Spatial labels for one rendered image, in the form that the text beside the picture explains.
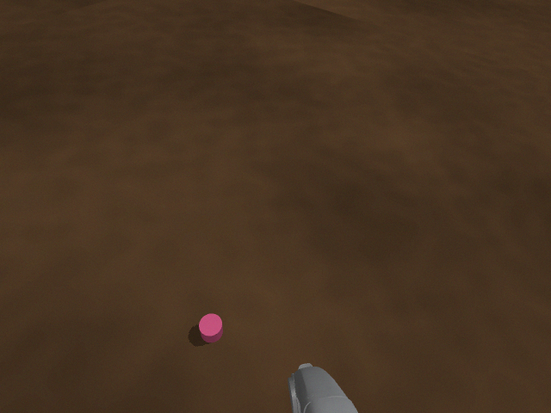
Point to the tin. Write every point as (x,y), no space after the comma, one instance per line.
(211,328)

